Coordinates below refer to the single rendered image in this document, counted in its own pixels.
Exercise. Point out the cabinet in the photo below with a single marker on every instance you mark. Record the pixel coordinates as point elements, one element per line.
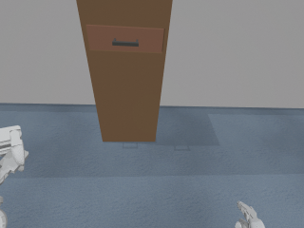
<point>127,85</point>

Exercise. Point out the drawer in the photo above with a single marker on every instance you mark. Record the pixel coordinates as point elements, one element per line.
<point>100,37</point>

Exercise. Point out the robot right hand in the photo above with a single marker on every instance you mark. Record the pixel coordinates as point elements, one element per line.
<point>250,215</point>

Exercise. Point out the robot left hand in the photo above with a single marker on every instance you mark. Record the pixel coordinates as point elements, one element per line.
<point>12,150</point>

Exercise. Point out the handle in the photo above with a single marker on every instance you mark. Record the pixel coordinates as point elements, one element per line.
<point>125,43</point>

